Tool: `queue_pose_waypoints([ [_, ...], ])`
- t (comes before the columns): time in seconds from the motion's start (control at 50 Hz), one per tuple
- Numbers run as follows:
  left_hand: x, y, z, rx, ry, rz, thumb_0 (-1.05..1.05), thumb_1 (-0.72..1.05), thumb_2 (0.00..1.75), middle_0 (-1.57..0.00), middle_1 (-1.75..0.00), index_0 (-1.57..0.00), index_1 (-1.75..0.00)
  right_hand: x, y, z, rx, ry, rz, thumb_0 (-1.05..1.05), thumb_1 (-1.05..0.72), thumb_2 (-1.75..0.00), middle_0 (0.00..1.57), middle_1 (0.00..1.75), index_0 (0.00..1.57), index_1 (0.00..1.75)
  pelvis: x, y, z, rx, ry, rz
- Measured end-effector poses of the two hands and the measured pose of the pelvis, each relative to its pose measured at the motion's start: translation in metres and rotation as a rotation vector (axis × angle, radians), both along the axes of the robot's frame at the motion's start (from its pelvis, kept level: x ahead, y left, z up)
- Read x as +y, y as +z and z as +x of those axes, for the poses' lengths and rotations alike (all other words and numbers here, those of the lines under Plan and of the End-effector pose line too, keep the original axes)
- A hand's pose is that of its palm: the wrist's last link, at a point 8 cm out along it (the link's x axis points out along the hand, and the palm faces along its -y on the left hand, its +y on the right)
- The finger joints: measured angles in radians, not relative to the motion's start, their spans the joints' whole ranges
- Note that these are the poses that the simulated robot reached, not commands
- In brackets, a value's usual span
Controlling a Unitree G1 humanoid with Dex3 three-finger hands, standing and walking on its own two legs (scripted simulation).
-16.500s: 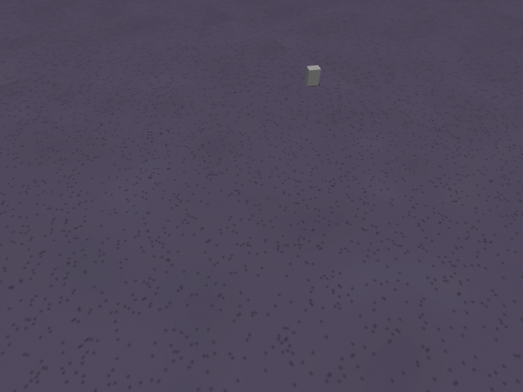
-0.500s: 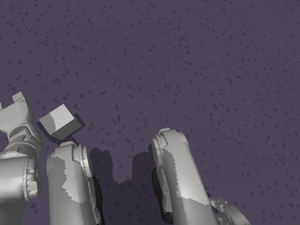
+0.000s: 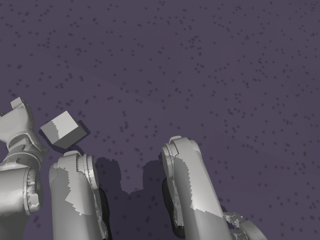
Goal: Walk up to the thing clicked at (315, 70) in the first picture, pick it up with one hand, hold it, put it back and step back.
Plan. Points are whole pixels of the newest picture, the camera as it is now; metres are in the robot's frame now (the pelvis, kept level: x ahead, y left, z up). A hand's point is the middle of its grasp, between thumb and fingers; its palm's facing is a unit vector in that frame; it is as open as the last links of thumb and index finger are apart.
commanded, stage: rise first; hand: left
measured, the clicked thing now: (66, 131) +0.43 +0.24 -0.28
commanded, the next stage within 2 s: approach in 0.26 s
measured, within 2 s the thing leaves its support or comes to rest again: neither
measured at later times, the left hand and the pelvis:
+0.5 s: hand (30, 135) +0.39 +0.29 -0.16, palm faces -0.35 -0.21 -0.91, open 14.0 cm; pelvis +0.00 +0.00 +0.00, yaw +0 degrees
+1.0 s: hand (44, 125) +0.42 +0.26 -0.17, palm faces -0.36 -0.24 -0.90, open 13.8 cm; pelvis +0.00 +0.00 -0.01, yaw -1 degrees
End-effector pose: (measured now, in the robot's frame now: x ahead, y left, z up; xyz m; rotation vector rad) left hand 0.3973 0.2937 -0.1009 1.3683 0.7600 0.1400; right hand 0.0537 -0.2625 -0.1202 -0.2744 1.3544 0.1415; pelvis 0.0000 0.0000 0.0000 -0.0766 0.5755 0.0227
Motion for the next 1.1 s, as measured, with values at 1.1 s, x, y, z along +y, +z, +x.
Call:
queue_pose_waypoints([
  [1.1,-0.013,-0.005,0.018,0.002,-0.004,0.009,0.0,-0.53,0.94,-0.15,-1.08,-0.17,-1.06,0.01,-0.008,-0.033,0.088,-0.023,0.058,0.01,-0.92,-0.89,0.2,0.3,0.2,0.3,0.0,-0.007,0.001,0.0,-0.004,0.003],
])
